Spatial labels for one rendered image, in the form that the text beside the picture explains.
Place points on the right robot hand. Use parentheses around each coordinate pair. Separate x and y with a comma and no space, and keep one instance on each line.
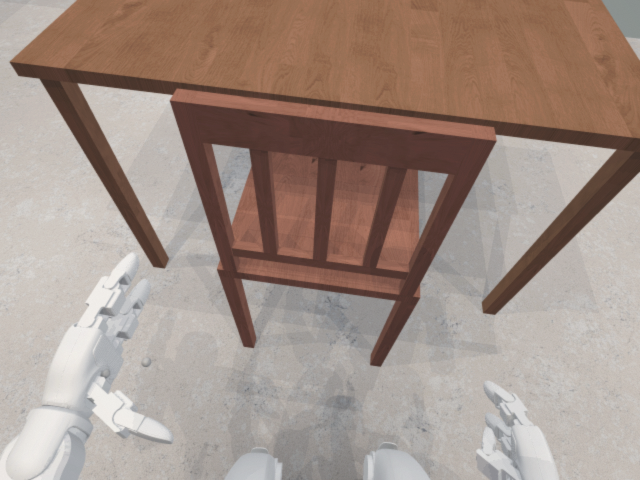
(524,444)

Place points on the table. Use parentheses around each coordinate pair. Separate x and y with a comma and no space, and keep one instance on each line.
(551,70)

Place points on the chair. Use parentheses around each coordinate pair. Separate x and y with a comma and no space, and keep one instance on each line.
(331,199)

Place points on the robot right thigh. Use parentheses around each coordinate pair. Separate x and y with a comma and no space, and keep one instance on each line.
(390,464)

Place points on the robot right shin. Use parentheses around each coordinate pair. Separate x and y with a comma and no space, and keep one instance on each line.
(388,445)

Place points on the left robot hand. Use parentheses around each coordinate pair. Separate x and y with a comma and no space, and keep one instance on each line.
(94,344)

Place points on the left robot forearm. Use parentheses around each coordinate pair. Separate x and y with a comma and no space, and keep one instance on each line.
(50,446)

